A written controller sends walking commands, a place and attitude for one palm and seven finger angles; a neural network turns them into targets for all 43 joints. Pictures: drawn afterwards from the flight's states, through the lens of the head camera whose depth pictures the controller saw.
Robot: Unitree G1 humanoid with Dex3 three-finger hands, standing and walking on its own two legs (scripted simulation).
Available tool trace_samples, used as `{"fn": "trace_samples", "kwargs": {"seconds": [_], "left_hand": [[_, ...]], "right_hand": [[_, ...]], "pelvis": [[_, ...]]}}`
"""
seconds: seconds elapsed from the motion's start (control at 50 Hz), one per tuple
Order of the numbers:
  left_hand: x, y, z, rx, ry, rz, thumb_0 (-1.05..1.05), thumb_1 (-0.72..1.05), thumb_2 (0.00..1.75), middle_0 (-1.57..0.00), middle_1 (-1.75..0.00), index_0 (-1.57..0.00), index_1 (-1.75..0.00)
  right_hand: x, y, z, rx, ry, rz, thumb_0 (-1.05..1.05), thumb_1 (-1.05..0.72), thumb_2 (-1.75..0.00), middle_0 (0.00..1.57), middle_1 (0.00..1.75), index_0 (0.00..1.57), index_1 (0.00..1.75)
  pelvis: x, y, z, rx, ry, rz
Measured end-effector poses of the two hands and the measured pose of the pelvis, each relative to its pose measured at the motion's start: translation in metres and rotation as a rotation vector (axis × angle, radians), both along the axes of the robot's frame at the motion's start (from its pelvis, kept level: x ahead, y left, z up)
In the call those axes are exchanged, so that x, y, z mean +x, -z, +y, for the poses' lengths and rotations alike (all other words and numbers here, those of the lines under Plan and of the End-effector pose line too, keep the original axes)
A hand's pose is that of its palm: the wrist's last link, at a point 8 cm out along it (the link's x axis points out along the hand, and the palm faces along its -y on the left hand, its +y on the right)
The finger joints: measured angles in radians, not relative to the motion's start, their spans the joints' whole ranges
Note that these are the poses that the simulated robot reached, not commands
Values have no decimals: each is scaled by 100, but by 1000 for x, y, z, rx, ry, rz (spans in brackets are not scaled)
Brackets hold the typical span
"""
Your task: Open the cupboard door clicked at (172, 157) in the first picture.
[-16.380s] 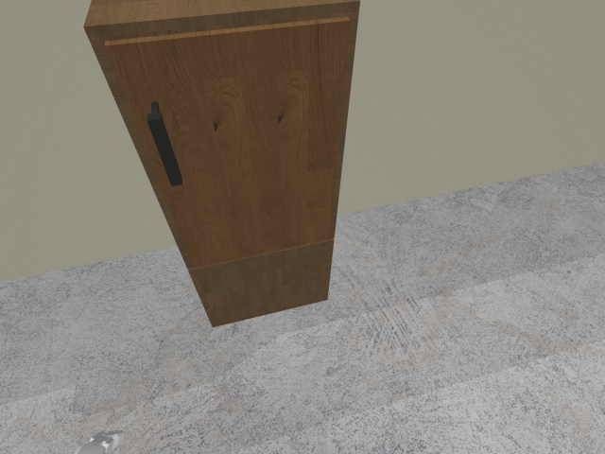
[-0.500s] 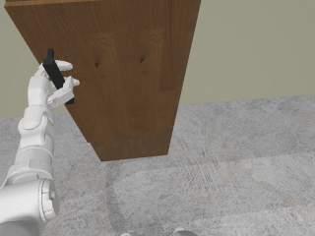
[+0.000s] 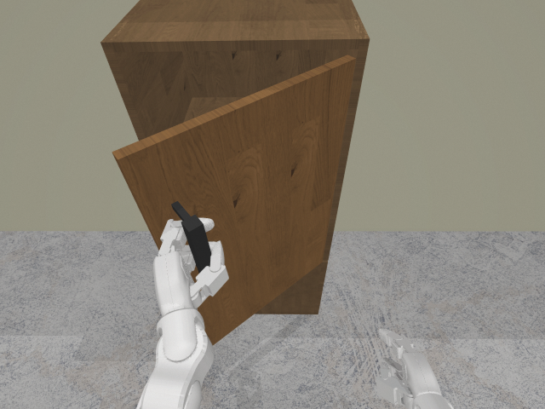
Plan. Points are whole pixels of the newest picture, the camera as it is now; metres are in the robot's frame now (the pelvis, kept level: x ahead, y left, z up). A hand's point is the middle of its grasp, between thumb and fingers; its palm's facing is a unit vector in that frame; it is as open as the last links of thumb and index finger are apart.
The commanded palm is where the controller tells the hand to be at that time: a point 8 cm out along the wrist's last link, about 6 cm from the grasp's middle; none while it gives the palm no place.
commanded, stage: pull the door open along its arc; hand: left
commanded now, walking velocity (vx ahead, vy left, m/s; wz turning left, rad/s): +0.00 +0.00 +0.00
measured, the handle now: (195, 245) +0.33 +0.13 +0.08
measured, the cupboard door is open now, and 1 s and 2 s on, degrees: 40 43 45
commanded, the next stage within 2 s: open thumb and fingers to let go in 0.10 s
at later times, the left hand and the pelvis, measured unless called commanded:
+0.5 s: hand (238, 279) +0.28 +0.06 +0.08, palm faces +0.44 -0.90 -0.04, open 8.0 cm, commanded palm +0.23 +0.11 +0.08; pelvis -0.01 -0.04 +0.00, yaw +4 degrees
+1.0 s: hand (231, 281) +0.27 +0.07 +0.09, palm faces +0.39 -0.92 +0.00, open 15.1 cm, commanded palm +0.23 +0.12 +0.08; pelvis -0.02 -0.02 +0.00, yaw +3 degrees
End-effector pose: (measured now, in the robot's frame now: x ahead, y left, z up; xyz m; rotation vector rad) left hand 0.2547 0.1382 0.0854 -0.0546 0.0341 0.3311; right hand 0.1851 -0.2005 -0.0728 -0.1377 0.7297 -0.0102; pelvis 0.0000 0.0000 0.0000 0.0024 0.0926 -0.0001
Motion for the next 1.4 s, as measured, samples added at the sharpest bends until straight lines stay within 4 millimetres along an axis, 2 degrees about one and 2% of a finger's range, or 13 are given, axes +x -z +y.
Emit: {"fn": "trace_samples", "kwargs": {"seconds": [0.14, 0.34, 0.44, 0.56, 0.7, 0.84, 1.06, 1.16, 1.28, 1.34, 1.4], "left_hand": [[-21, -4, -27, 50, -34, 34, 3, 66, 71, -36, -129, -39, -135], [-18, -1, -34, 69, -130, 27, 2, 66, 78, -37, -131, -37, -134], [-19, 1, -35, 80, -126, 28, 2, 52, 73, -36, -130, -37, -132], [-22, 1, -35, 76, -109, 17, 1, 20, 60, -34, -127, -34, -128], [-28, 1, -38, 64, -86, 8, 1, -22, 42, -30, -120, -31, -123], [-29, -1, -27, 61, -112, -11, 0, -42, 33, -27, -104, -28, -106], [-21, -1, -25, 56, -58, -13, -1, -49, 30, -22, -59, -23, -60], [-21, 0, -20, 77, -41, -16, -1, -49, 30, -28, -53, -27, -55], [-27, 3, -3, 176, 290, -61, -1, -49, 30, -23, -41, -13, -43], [-29, 2, 0, 137, 423, -54, -1, -50, 30, -20, -37, -11, -38], [-29, 4, -1, 54, 451, -40, -1, -50, 30, -18, -34, -11, -35]], "right_hand": [[6, 0, -9, -1, -7, 15, 1, -91, -90, 20, 30, 20, 30], [-10, 22, -41, -60, -26, 107, 1, -91, -90, 20, 30, 20, 30], [-20, 27, -51, -66, -10, 127, 1, -91, -90, 20, 30, 20, 30], [-26, 28, -54, -58, 5, 115, 1, -91, -90, 20, 30, 20, 30], [-28, 24, -49, -47, 8, 78, 1, -91, -90, 20, 30, 20, 30], [-26, 17, -38, -56, -9, 55, 1, -91, -90, 20, 30, 20, 30], [-27, 14, -14, -59, -14, 52, 1, -91, -90, 20, 30, 20, 30], [-30, 16, -2, -52, -28, 64, 1, -91, -90, 20, 30, 20, 30], [-40, 21, 9, -55, -49, 67, 1, -91, -90, 20, 30, 20, 30], [-45, 20, 13, -47, -37, 47, 1, -91, -90, 20, 30, 20, 30], [-47, 17, 17, -37, -22, 16, 1, -91, -90, 20, 30, 20, 30]], "pelvis": [[4, -1, -17, 5, -17, -36], [-2, 1, -36, 18, -59, -27], [-5, 1, -41, 25, -62, -24], [-8, 1, -42, 28, -58, -26], [-13, 0, -39, 27, -52, -39], [-19, 0, -33, 17, -57, -47], [-24, 1, -12, 4, -52, -44], [-25, 3, -3, 1, -49, -44], [-30, 6, 7, -1, -55, -52], [-32, 6, 13, -8, -56, -61], [-34, 5, 18, -10, -48, -65]]}}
